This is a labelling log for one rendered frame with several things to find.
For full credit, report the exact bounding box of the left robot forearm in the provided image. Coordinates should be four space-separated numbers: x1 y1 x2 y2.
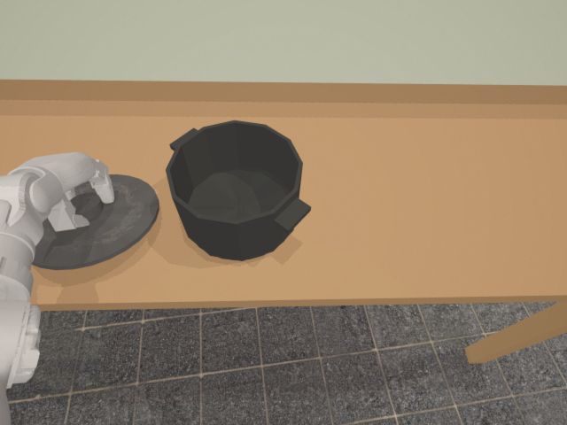
0 165 63 302

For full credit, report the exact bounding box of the table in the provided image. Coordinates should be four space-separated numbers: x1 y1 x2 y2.
0 80 567 364

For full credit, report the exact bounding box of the pot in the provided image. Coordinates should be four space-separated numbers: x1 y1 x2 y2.
166 120 311 261

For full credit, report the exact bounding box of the robot left hand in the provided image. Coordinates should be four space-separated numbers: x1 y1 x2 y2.
20 152 114 232

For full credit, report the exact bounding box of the robot left upper arm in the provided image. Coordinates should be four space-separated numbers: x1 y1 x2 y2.
0 299 41 425

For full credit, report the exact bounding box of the knob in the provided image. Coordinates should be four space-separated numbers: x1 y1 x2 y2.
70 193 104 220

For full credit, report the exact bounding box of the lid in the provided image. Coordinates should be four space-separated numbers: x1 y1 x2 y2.
32 174 159 270

